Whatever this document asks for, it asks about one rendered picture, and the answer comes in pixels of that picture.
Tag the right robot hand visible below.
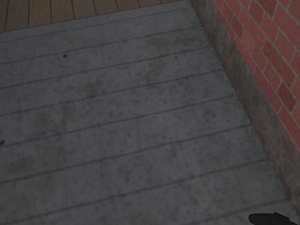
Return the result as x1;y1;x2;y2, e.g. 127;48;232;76
248;212;300;225

